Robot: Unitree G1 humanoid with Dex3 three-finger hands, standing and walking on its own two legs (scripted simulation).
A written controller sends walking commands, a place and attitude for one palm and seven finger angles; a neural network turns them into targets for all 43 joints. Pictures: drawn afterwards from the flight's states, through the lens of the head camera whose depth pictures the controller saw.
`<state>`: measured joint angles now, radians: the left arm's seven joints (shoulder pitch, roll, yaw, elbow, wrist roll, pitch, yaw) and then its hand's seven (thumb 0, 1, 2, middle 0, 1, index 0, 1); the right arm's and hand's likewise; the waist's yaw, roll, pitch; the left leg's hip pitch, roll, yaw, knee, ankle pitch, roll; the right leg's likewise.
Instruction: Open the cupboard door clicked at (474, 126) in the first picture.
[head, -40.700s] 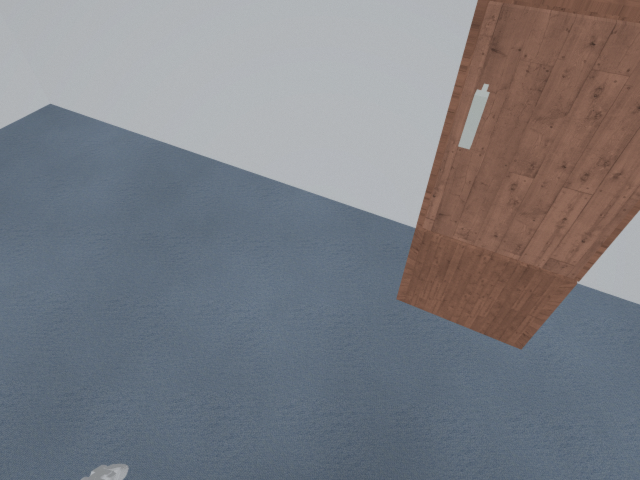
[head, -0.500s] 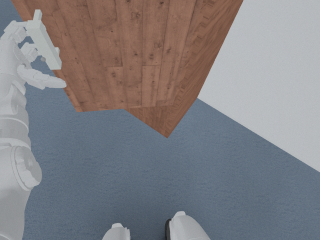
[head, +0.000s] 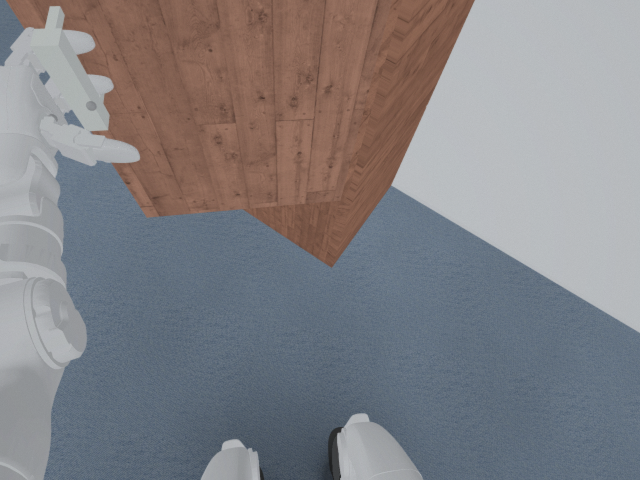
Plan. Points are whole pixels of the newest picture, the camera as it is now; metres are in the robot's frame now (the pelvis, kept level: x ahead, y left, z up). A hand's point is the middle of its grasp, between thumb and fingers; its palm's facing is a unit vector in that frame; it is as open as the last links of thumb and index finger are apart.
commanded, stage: slide the fingers in behind the handle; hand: left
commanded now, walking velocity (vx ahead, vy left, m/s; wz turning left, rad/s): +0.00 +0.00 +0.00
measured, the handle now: (77, 71) +0.59 +0.23 +0.10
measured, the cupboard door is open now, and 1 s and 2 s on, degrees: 43 43 85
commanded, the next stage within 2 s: close the thumb around the handle in 0.14 s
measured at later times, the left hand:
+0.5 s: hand (88, 106) +0.53 +0.21 +0.10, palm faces +0.03 -1.00 -0.02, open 12.2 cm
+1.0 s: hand (88, 105) +0.53 +0.21 +0.11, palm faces +0.02 -1.00 -0.01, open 6.2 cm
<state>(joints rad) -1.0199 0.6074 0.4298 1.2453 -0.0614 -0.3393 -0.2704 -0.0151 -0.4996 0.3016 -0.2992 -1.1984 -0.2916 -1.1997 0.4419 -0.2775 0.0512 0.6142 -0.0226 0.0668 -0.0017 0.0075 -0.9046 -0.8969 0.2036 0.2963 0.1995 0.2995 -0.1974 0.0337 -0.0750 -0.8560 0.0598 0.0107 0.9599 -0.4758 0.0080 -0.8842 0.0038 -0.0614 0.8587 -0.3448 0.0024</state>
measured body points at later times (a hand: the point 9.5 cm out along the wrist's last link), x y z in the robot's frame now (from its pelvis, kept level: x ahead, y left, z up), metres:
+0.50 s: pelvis +0.01 +0.00 +0.00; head +0.14 +0.02 +0.43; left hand +0.52 +0.26 +0.11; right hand -0.01 -0.26 -0.11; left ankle -0.02 +0.11 -0.68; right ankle +0.03 -0.13 -0.68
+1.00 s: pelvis +0.00 +0.00 +0.00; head +0.13 +0.02 +0.43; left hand +0.52 +0.26 +0.11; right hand -0.01 -0.26 -0.11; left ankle -0.02 +0.11 -0.68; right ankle +0.03 -0.13 -0.68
